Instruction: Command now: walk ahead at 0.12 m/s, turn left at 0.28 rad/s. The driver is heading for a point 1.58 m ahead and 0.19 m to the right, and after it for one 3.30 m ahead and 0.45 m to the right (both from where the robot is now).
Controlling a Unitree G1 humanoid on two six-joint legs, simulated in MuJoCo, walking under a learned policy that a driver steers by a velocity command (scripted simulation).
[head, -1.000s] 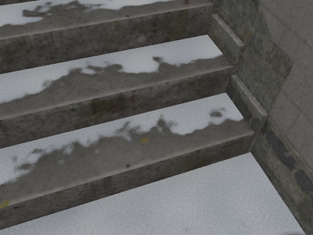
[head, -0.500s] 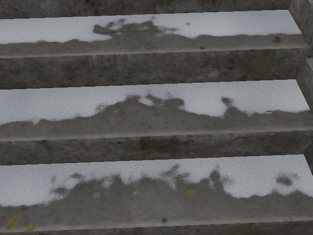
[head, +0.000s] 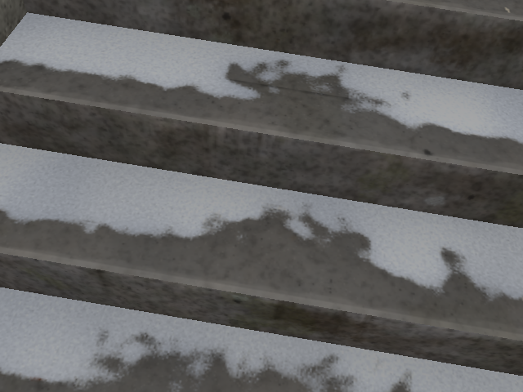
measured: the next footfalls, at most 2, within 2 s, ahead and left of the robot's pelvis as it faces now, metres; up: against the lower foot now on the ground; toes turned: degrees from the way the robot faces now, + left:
right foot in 0.40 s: +0.11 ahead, -0.20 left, +0.00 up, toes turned -3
left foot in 0.76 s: +0.15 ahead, +0.05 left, +0.00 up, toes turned +2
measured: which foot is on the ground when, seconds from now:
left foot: down 0.00-0.40, up 0.42-0.74, down 0.76-1.00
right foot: up 0.00-0.38, down 0.40-1.00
